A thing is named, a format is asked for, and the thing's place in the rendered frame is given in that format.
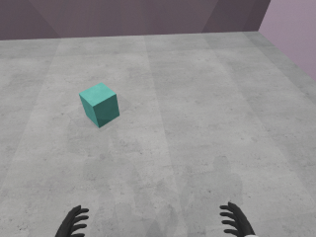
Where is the left robot hand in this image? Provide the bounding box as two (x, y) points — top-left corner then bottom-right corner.
(54, 205), (89, 237)

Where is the carton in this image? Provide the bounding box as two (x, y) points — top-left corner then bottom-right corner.
(79, 82), (119, 128)

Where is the right robot hand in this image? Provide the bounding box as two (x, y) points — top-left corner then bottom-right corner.
(219, 201), (256, 237)

